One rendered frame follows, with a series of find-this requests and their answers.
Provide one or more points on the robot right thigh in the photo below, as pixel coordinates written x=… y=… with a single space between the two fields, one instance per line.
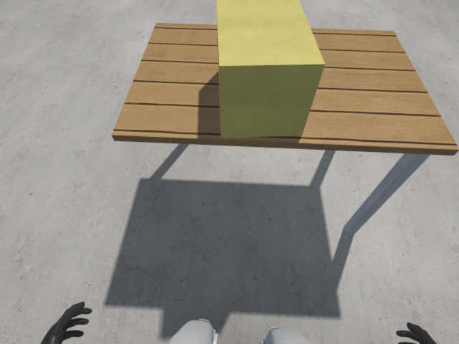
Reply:
x=285 y=336

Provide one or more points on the robot right hand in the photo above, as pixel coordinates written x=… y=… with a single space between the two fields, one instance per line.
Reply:
x=415 y=333

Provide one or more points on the robot left thigh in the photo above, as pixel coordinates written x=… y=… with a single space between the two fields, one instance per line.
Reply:
x=195 y=332

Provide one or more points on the carton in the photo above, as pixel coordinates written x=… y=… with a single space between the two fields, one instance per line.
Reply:
x=269 y=68

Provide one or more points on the robot thigh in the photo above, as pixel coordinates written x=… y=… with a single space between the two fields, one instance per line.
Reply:
x=195 y=332
x=285 y=336

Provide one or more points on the table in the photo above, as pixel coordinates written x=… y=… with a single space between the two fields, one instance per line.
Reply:
x=369 y=99

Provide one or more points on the robot left hand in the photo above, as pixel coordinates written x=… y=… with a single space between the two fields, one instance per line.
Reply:
x=57 y=333

